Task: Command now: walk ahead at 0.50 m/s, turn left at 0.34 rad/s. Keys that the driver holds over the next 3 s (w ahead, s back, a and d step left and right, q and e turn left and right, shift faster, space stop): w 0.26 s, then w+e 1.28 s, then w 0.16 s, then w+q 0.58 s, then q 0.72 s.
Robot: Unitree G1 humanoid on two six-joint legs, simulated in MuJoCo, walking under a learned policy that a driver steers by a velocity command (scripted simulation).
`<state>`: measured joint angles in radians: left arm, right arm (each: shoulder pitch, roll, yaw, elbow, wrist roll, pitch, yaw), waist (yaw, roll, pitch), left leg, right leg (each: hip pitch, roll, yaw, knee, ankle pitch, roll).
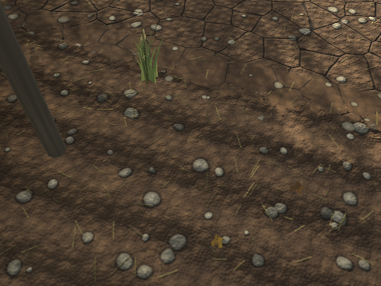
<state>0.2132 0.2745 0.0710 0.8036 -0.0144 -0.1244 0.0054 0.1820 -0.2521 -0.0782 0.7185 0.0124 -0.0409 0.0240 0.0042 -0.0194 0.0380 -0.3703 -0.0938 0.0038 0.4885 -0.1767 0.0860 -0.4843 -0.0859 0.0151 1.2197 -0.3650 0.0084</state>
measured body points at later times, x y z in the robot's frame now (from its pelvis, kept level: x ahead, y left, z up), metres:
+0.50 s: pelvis +0.29 -0.06 +0.00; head +0.32 -0.07 +0.45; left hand +0.44 +0.20 -0.10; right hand +0.38 -0.34 -0.12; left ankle +0.20 +0.08 -0.64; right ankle +0.35 -0.13 -0.73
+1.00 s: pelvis +0.56 -0.05 +0.00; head +0.58 -0.05 +0.45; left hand +0.73 +0.20 -0.11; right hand +0.64 -0.35 -0.08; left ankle +0.63 +0.05 -0.73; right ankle +0.46 -0.15 -0.65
